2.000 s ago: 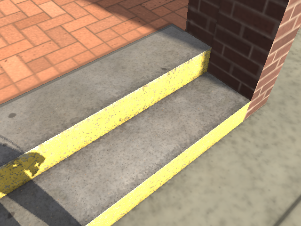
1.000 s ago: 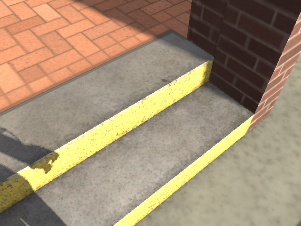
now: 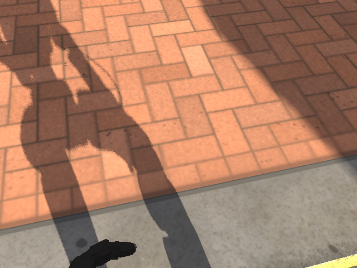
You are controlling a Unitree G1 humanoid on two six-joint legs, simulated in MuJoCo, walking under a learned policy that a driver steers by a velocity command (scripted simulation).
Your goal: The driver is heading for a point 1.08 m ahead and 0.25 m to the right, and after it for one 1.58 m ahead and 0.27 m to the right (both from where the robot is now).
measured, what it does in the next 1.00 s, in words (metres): climbs, turning right: left foot 0.17 m higher, then right foot 0.17 m lower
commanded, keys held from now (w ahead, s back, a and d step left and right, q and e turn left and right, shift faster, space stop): e+shift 0.56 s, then q+shift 0.28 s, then w+q+shift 0.16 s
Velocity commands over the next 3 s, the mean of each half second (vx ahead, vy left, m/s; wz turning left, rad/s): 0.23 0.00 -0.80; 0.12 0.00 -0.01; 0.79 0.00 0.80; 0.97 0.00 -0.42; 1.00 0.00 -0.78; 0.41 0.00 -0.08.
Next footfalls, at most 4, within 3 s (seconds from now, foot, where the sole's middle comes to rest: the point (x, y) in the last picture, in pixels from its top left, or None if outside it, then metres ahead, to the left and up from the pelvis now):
0.40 left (168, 248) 0.43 0.07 -0.48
0.94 right None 0.19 -0.12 -0.65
1.34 left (193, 212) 0.54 0.01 -0.48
1.84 right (234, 109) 0.98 -0.14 -0.48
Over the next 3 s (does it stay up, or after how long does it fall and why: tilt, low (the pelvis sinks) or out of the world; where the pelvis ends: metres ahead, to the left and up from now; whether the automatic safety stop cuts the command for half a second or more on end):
stays up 1.56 -0.37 0.29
